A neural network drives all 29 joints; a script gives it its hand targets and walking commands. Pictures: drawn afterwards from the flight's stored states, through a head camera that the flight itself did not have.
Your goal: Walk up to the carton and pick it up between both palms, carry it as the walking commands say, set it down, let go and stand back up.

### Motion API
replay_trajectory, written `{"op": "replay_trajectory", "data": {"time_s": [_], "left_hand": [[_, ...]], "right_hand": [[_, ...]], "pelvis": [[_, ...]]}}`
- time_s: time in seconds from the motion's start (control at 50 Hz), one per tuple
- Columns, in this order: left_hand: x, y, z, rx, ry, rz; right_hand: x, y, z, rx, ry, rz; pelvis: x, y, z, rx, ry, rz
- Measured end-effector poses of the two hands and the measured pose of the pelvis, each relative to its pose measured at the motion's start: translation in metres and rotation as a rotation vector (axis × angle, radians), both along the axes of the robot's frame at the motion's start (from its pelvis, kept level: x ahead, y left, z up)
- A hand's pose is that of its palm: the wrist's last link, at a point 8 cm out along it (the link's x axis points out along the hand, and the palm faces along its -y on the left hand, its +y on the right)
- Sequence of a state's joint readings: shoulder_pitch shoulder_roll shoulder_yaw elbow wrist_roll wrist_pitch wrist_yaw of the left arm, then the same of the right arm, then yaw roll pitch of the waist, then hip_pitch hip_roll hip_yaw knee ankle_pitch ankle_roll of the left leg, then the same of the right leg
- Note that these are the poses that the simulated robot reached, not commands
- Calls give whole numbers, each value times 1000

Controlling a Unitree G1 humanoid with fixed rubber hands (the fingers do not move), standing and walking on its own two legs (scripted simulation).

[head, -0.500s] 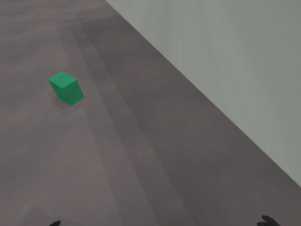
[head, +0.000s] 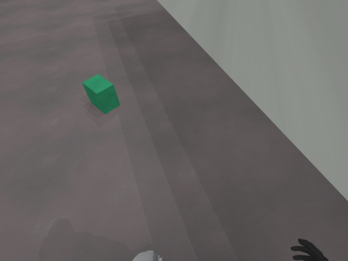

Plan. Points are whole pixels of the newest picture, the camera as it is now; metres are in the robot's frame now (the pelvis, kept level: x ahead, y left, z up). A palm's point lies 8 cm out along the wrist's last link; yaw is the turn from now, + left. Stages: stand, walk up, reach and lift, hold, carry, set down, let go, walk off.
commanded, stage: walk up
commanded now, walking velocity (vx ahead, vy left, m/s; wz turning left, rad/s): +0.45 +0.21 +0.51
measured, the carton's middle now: (101, 94) +1.50 +0.66 -0.67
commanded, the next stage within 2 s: none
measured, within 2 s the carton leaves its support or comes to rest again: neither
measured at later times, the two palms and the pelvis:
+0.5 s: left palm (50, 204) +0.31 +0.39 -0.12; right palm (233, 232) +0.21 -0.12 -0.12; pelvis +0.20 +0.14 +0.00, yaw +14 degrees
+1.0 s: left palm (53, 194) +0.33 +0.39 -0.11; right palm (185, 113) +0.67 -0.03 -0.13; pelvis +0.48 +0.17 +0.00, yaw +19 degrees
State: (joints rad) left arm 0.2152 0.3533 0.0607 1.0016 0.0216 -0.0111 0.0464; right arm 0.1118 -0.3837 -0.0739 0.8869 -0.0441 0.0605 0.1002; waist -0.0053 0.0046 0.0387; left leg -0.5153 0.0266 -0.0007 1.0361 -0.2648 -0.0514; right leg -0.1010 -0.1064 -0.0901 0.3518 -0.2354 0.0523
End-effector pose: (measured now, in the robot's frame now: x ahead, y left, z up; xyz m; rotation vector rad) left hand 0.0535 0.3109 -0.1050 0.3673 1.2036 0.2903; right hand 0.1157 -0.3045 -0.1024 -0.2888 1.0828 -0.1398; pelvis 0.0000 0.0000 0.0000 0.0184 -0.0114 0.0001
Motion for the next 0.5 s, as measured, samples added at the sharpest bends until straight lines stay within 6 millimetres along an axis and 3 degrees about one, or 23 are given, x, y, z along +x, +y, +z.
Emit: {"op": "replay_trajectory", "data": {"time_s": [0.06, 0.12, 0.18, 0.22, 0.28, 0.38, 0.5], "left_hand": [[-31, 15, -4, -18, 59, 70], [-46, 30, -13, -62, 101, 123], [-41, 50, -33, -108, 111, 169], [-26, 67, -50, -127, 99, 173], [28, 82, -53, -148, 11, 149], [143, 86, -31, -208, -164, 72], [254, 83, -13, -256, -269, 30]], "right_hand": [[36, 36, -3, 48, -28, 54], [73, 81, -8, 83, -50, 103], [107, 125, -19, 73, -56, 157], [122, 147, -32, 44, -58, 175], [112, 167, -37, 31, 13, 148], [88, 179, -23, 17, 150, 76], [96, 183, -13, 0, 256, 22]], "pelvis": [[16, 18, -1, 4, -7, 38], [38, 41, -6, 0, -6, 74], [65, 70, -19, -14, 6, 110], [80, 91, -34, -28, 12, 133], [100, 108, -31, -29, 12, 145], [142, 126, -9, -29, 8, 189], [203, 137, 0, -32, 4, 236]]}}
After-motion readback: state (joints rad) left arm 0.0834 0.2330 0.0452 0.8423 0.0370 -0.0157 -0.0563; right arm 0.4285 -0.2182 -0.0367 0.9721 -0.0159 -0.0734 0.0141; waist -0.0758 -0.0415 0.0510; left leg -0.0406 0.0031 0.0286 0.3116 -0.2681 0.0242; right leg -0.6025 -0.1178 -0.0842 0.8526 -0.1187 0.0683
